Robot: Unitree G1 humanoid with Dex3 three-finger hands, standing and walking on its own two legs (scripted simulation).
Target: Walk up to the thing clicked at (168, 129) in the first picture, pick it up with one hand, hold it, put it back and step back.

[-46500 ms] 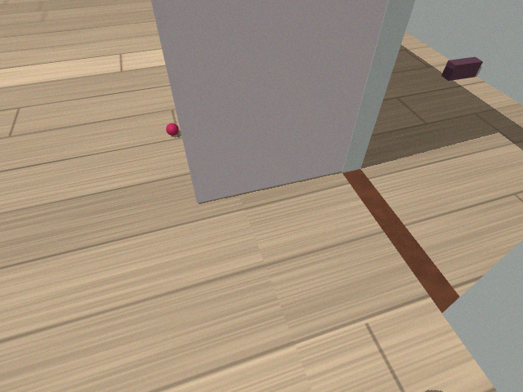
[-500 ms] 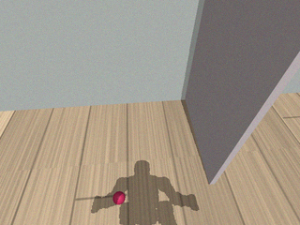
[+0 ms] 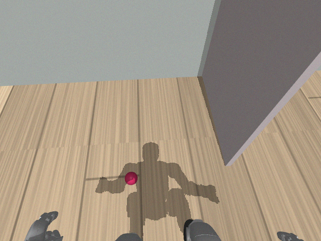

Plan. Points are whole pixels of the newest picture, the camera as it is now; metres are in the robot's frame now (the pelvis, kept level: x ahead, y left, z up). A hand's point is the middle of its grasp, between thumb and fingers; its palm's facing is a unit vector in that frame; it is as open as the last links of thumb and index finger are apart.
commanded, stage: walk up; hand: left
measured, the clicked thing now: (131, 178) +0.48 +0.17 -0.72
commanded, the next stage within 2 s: none
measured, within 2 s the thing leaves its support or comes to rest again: neither
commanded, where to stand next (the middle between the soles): +0.07 -0.01 m, yaw -7 degrees
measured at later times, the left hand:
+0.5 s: hand out of the picture +0.12 +0.24 -0.14, palm faces -0.14 -0.91 -0.38, open 7.3 cm
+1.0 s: hand out of the picture +0.14 +0.24 -0.14, palm faces -0.09 -0.90 -0.42, open 7.3 cm
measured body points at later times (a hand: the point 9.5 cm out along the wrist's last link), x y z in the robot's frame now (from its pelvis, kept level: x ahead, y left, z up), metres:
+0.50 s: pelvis +0.01 -0.03 +0.00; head +0.03 -0.03 +0.45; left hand +0.12 +0.28 -0.11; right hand +0.00 -0.38 -0.10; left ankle -0.03 +0.13 -0.71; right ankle +0.04 -0.17 -0.72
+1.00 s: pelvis -0.01 -0.03 +0.00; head +0.05 -0.03 +0.44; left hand +0.14 +0.29 -0.12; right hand +0.06 -0.35 -0.12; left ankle +0.06 +0.09 -0.72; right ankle -0.03 -0.15 -0.69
